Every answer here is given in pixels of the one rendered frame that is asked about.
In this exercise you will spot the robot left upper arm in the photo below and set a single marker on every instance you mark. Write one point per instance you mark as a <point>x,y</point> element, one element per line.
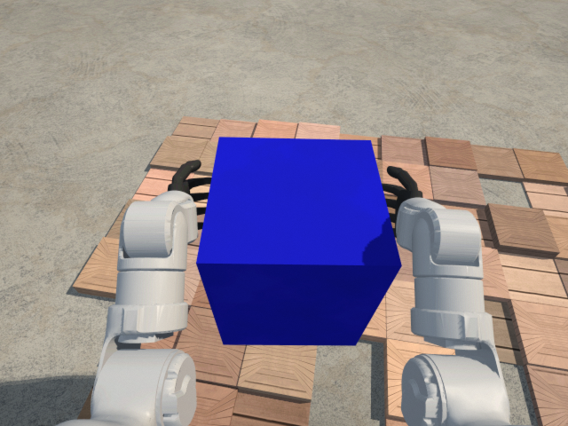
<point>143,387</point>

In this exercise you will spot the robot right upper arm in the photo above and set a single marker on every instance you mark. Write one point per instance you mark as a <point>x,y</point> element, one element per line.
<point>452,390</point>

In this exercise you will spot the carton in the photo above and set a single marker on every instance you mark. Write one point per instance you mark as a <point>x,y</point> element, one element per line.
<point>297,246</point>

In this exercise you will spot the left robot forearm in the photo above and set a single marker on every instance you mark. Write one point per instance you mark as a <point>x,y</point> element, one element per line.
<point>152,257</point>

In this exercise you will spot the left robot hand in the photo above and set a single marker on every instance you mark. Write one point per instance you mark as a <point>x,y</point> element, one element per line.
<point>181,183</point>

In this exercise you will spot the right robot hand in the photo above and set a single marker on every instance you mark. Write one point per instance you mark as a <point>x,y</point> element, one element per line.
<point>410,191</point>

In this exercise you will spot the right robot forearm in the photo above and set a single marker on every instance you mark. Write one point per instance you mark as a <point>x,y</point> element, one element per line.
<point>448,288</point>

